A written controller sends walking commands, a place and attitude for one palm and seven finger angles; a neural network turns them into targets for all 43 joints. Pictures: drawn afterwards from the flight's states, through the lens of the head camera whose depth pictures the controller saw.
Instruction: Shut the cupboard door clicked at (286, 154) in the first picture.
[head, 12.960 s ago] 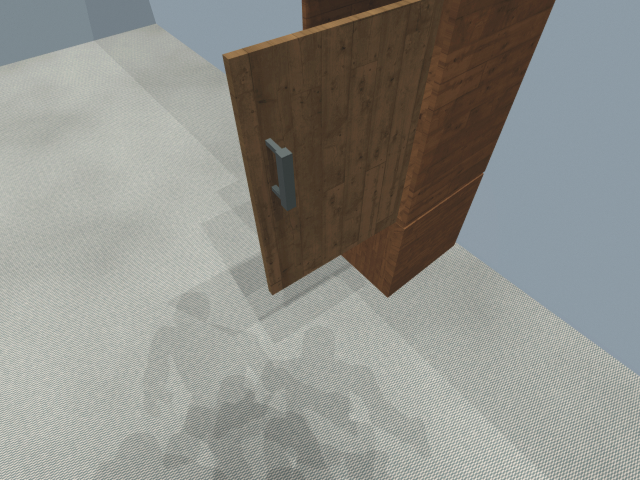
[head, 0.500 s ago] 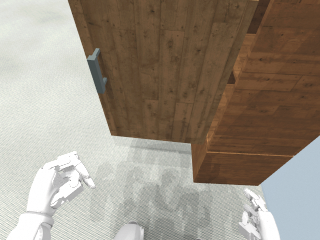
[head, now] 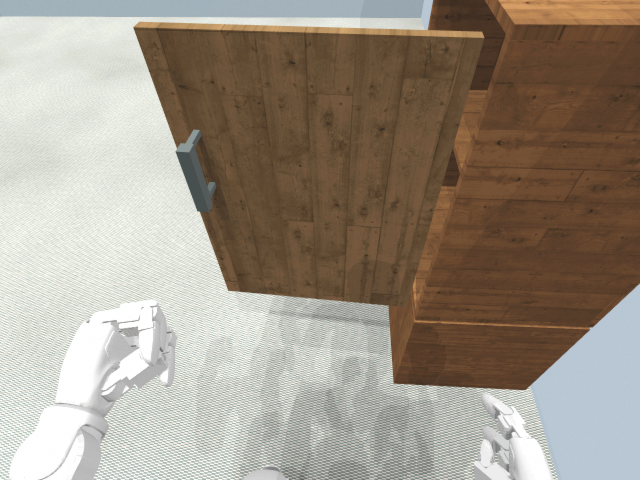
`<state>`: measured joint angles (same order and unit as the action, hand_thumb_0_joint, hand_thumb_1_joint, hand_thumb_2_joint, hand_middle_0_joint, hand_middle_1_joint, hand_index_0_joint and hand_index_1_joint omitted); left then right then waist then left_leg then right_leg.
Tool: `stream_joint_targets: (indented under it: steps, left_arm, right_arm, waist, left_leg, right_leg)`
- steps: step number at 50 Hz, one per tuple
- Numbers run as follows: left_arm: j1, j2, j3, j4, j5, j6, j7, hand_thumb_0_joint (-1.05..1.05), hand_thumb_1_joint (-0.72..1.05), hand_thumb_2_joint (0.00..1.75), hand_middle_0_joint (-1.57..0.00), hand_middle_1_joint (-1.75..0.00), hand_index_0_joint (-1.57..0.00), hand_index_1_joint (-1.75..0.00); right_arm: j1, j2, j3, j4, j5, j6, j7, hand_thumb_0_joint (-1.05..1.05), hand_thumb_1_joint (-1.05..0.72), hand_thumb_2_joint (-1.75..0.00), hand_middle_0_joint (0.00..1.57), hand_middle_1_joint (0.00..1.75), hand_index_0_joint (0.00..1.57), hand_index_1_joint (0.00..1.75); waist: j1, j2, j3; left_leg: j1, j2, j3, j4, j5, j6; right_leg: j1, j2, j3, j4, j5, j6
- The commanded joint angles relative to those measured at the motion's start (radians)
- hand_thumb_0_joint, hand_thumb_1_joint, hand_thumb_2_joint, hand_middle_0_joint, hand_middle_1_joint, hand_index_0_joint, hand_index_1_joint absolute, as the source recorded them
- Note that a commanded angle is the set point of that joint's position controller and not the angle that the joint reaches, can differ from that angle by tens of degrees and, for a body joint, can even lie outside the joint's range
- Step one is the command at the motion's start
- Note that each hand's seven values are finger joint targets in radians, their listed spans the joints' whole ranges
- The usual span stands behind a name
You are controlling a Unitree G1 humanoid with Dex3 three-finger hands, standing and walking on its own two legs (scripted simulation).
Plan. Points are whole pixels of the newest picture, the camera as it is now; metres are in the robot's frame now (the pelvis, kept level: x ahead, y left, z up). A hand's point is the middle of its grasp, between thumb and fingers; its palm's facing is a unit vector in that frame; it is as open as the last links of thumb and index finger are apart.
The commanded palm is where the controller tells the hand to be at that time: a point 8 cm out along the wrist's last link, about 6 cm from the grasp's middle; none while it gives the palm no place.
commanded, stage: raise the hand and make a fist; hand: left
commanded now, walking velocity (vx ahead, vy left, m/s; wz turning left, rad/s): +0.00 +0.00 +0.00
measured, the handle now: (199, 171) +0.53 +0.24 +0.09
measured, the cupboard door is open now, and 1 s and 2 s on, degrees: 87 87 86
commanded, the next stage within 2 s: bring the fist close to the handle in 0.30 s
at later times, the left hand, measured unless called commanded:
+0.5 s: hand (173, 352) +0.23 +0.18 +0.09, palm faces -0.03 -1.00 -0.04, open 3.1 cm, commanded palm +0.23 +0.24 +0.09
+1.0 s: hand (189, 258) +0.36 +0.20 +0.08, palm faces -0.03 -1.00 -0.01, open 3.1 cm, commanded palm +0.34 +0.25 +0.09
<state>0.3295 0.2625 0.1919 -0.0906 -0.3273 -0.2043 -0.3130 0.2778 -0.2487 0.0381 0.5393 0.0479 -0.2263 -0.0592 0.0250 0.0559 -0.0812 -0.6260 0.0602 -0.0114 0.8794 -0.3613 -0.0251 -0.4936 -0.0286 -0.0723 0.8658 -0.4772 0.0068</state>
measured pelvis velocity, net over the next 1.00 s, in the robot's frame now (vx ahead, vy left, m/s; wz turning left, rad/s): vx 0.01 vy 0.00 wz -0.02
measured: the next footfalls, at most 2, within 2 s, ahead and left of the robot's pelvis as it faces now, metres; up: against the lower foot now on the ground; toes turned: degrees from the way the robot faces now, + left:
none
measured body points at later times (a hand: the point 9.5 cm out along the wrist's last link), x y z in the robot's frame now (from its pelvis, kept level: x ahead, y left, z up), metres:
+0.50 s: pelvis +0.00 -0.01 +0.00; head +0.03 -0.02 +0.45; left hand +0.23 +0.24 +0.09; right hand +0.18 -0.24 -0.08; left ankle +0.05 +0.13 -0.69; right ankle -0.02 -0.12 -0.70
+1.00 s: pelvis +0.01 +0.00 +0.00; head +0.05 +0.00 +0.45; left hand +0.36 +0.26 +0.09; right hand +0.14 -0.25 -0.09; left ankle +0.05 +0.13 -0.69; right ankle -0.02 -0.12 -0.69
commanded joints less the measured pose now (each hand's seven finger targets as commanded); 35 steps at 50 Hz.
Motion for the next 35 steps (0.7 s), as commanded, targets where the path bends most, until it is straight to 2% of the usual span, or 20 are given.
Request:
stream_joint_targets:
  steps: [1, 2, 3, 6, 7, 11, 12, 13, 17, 18, 20, 21, 22, 25, 27, 28, 31, 32, 33, 35]
  left_arm:
    - [-0.085, 0.129, 0.071, -0.177, -0.022, -0.066, -0.009, 0.00, 0.90, 0.90, -1.30, -1.50, -1.30, -1.50]
    - [-0.086, 0.157, 0.096, -0.174, -0.018, -0.070, -0.003, 0.00, 0.90, 0.90, -1.30, -1.50, -1.30, -1.50]
    - [-0.089, 0.130, 0.072, -0.180, -0.020, -0.076, -0.007, 0.00, 0.90, 0.90, -1.30, -1.50, -1.30, -1.50]
    - [-0.102, 0.135, 0.077, -0.198, -0.021, -0.098, -0.003, 0.00, 0.90, 0.90, -1.30, -1.50, -1.30, -1.50]
    - [-0.103, 0.156, 0.088, -0.190, -0.013, -0.100, 0.003, 0.00, 0.90, 0.90, -1.30, -1.50, -1.30, -1.50]
    - [-0.098, 0.132, 0.073, -0.203, -0.015, -0.111, 0.003, 0.00, 0.90, 0.90, -1.30, -1.50, -1.30, -1.50]
    - [-0.093, 0.155, 0.090, -0.186, -0.013, -0.106, 0.006, 0.00, 0.90, 0.90, -1.30, -1.50, -1.30, -1.50]
    - [-0.088, 0.131, 0.073, -0.189, -0.014, -0.104, 0.003, 0.00, 0.90, 0.90, -1.30, -1.50, -1.30, -1.50]
    - [-0.088, 0.144, 0.084, -0.169, -0.013, -0.095, 0.001, 0.00, 0.90, 0.90, -1.30, -1.50, -1.30, -1.50]
    - [-0.096, 0.122, 0.061, -0.184, -0.013, -0.097, -0.003, 0.00, 0.90, 0.90, -1.30, -1.50, -1.30, -1.50]
    - [-0.099, 0.122, 0.062, -0.180, -0.012, -0.095, -0.001, 0.00, 0.90, 0.90, -1.30, -1.50, -1.30, -1.50]
    - [-0.167, 0.122, 0.053, -0.183, -0.012, -0.098, 0.000, 0.00, 0.90, 0.90, -1.30, -1.50, -1.30, -1.50]
    - [-0.204, 0.162, 0.092, -0.149, -0.013, -0.098, 0.005, 0.00, 0.90, 0.90, -1.30, -1.50, -1.30, -1.50]
    - [-0.309, 0.148, 0.083, -0.089, -0.011, -0.103, -0.004, 0.00, 0.90, 0.90, -1.30, -1.50, -1.30, -1.50]
    - [-0.385, 0.192, 0.116, -0.029, -0.012, -0.097, -0.012, 0.00, 0.90, 0.90, -1.30, -1.50, -1.30, -1.50]
    - [-0.435, 0.177, 0.097, -0.014, -0.009, -0.095, -0.020, 0.00, 0.90, 0.90, -1.30, -1.50, -1.30, -1.50]
    - [-0.506, 0.198, 0.109, 0.045, -0.011, -0.080, -0.038, 0.00, 0.90, 0.90, -1.30, -1.50, -1.30, -1.50]
    - [-0.508, 0.203, 0.109, 0.078, -0.010, -0.069, -0.042, 0.00, 0.90, 0.90, -1.30, -1.50, -1.30, -1.50]
    - [-0.541, 0.175, 0.079, 0.085, -0.007, -0.064, -0.044, 0.00, 0.90, 0.90, -1.30, -1.50, -1.30, -1.50]
    - [-0.549, 0.192, 0.106, 0.139, -0.008, -0.053, -0.037, 0.00, 0.90, 0.90, -1.30, -1.50, -1.30, -1.50]
  right_arm:
    - [-0.082, -0.115, -0.054, -0.160, 0.000, -0.069, -0.011, 0.00, -0.90, -0.90, 0.20, 0.30, 0.20, 0.30]
    - [-0.082, -0.117, -0.057, -0.156, -0.002, -0.069, -0.011, 0.00, -0.90, -0.90, 0.20, 0.30, 0.20, 0.30]
    - [-0.083, -0.114, -0.056, -0.161, -0.001, -0.070, -0.011, 0.00, -0.90, -0.90, 0.20, 0.30, 0.20, 0.30]
    - [-0.081, -0.114, -0.059, -0.155, 0.001, -0.077, -0.011, 0.00, -0.90, -0.90, 0.20, 0.30, 0.20, 0.30]
    - [-0.078, -0.116, -0.058, -0.147, -0.001, -0.075, -0.012, 0.00, -0.90, -0.90, 0.20, 0.30, 0.20, 0.30]
    - [-0.080, -0.113, -0.061, -0.146, 0.002, -0.081, -0.011, 0.00, -0.90, -0.90, 0.20, 0.30, 0.20, 0.30]
    - [-0.076, -0.117, -0.061, -0.142, 0.001, -0.078, -0.012, 0.00, -0.90, -0.90, 0.20, 0.30, 0.20, 0.30]
    - [-0.080, -0.112, -0.061, -0.146, 0.002, -0.078, -0.011, 0.00, -0.90, -0.90, 0.20, 0.30, 0.20, 0.30]
    - [-0.080, -0.116, -0.062, -0.139, 0.003, -0.073, -0.012, 0.00, -0.90, -0.90, 0.20, 0.30, 0.20, 0.30]
    - [-0.082, -0.113, -0.061, -0.146, 0.005, -0.074, -0.011, 0.00, -0.90, -0.90, 0.20, 0.30, 0.20, 0.30]
    - [-0.082, -0.113, -0.060, -0.146, 0.005, -0.074, -0.013, 0.00, -0.90, -0.90, 0.20, 0.30, 0.20, 0.30]
    - [-0.080, -0.118, -0.057, -0.141, 0.004, -0.074, -0.014, 0.00, -0.90, -0.90, 0.20, 0.30, 0.20, 0.30]
    - [-0.072, -0.122, -0.057, -0.125, 0.001, -0.070, -0.018, 0.00, -0.90, -0.90, 0.20, 0.30, 0.20, 0.30]
    - [-0.077, -0.123, -0.055, -0.112, 0.004, -0.070, -0.022, 0.00, -0.90, -0.90, 0.20, 0.30, 0.20, 0.30]
    - [-0.074, -0.131, -0.055, -0.095, 0.004, -0.066, -0.029, 0.00, -0.90, -0.90, 0.20, 0.30, 0.20, 0.30]
    - [-0.077, -0.129, -0.055, -0.093, 0.005, -0.066, -0.030, 0.00, -0.90, -0.90, 0.20, 0.30, 0.20, 0.30]
    - [-0.078, -0.134, -0.056, -0.086, 0.008, -0.063, -0.032, 0.00, -0.90, -0.90, 0.20, 0.30, 0.20, 0.30]
    - [-0.073, -0.135, -0.053, -0.087, 0.006, -0.059, -0.032, 0.00, -0.90, -0.90, 0.20, 0.30, 0.20, 0.30]
    - [-0.077, -0.130, -0.053, -0.088, 0.009, -0.059, -0.031, 0.00, -0.90, -0.90, 0.20, 0.30, 0.20, 0.30]
    - [-0.069, -0.135, -0.057, -0.083, 0.007, -0.054, -0.028, 0.00, -0.90, -0.90, 0.20, 0.30, 0.20, 0.30]
  waist:
    - [-0.002, -0.047, -0.116]
    - [0.004, -0.064, -0.118]
    - [-0.002, -0.068, -0.123]
    - [-0.001, -0.034, -0.133]
    - [-0.002, -0.052, -0.121]
    - [-0.005, -0.023, -0.141]
    - [-0.002, -0.048, -0.132]
    - [-0.003, -0.039, -0.137]
    - [-0.005, -0.058, -0.122]
    - [-0.009, -0.035, -0.126]
    - [-0.010, -0.044, -0.126]
    - [-0.026, -0.039, -0.123]
    - [-0.025, -0.065, -0.102]
    - [-0.033, -0.041, -0.129]
    - [-0.034, -0.055, -0.127]
    - [-0.040, -0.046, -0.155]
    - [-0.031, -0.011, -0.211]
    - [-0.021, -0.022, -0.207]
    - [-0.029, -0.005, -0.213]
    - [-0.022, -0.043, -0.219]
  left_leg:
    - [0.146, -0.063, -0.003, -0.125, 0.115, 0.042]
    - [0.139, -0.064, -0.001, -0.115, 0.120, 0.044]
    - [0.139, -0.065, 0.002, -0.116, 0.119, 0.045]
    - [0.152, -0.064, 0.006, -0.112, 0.123, 0.044]
    - [0.145, -0.063, 0.003, -0.108, 0.126, 0.047]
    - [0.163, -0.064, 0.009, -0.110, 0.137, 0.046]
    - [0.146, -0.064, 0.006, -0.105, 0.141, 0.048]
    - [0.149, -0.064, 0.009, -0.105, 0.146, 0.048]
    - [0.154, -0.061, 0.006, -0.110, 0.152, 0.049]
    - [0.157, -0.063, 0.010, -0.114, 0.143, 0.048]
    - [0.161, -0.062, 0.007, -0.120, 0.138, 0.048]
    - [0.164, -0.063, 0.007, -0.115, 0.133, 0.050]
    - [0.143, -0.061, 0.003, -0.107, 0.125, 0.050]
    - [0.151, -0.062, 0.004, -0.108, 0.113, 0.050]
    - [0.143, -0.059, 0.003, -0.104, 0.107, 0.050]
    - [0.156, -0.061, 0.003, -0.107, 0.116, 0.052]
    - [0.194, -0.060, 0.005, -0.116, 0.153, 0.050]
    - [0.191, -0.059, 0.001, -0.122, 0.160, 0.050]
    - [0.203, -0.059, 0.003, -0.127, 0.168, 0.050]
    - [0.207, -0.058, 0.002, -0.133, 0.186, 0.049]
  right_leg:
    - [-0.006, 0.039, 0.045, -0.169, 0.206, -0.010]
    - [0.006, 0.037, 0.058, -0.173, 0.206, -0.010]
    - [0.007, 0.032, 0.061, -0.175, 0.205, -0.008]
    - [-0.001, 0.031, 0.066, -0.172, 0.209, -0.008]
    - [0.003, 0.036, 0.066, -0.170, 0.213, -0.009]
    - [0.000, 0.032, 0.062, -0.163, 0.240, -0.008]
    - [0.013, 0.033, 0.069, -0.164, 0.245, -0.007]
    - [0.013, 0.029, 0.071, -0.163, 0.258, -0.005]
    - [0.008, 0.036, 0.058, -0.159, 0.274, -0.005]
    - [0.002, 0.034, 0.055, -0.159, 0.264, -0.005]
    - [-0.003, 0.038, 0.046, -0.157, 0.257, -0.006]
    - [-0.020, 0.037, 0.047, -0.158, 0.255, -0.003]
    - [-0.020, 0.039, 0.056, -0.162, 0.240, -0.004]
    - [-0.036, 0.036, 0.055, -0.158, 0.221, -0.006]
    - [-0.036, 0.037, 0.065, -0.165, 0.207, -0.006]
    - [-0.029, 0.034, 0.063, -0.161, 0.222, -0.007]
    - [-0.010, 0.032, 0.058, -0.154, 0.273, -0.009]
    - [0.003, 0.036, 0.052, -0.152, 0.279, -0.012]
    - [-0.003, 0.033, 0.048, -0.151, 0.295, -0.012]
    - [0.003, 0.035, 0.040, -0.151, 0.324, -0.010]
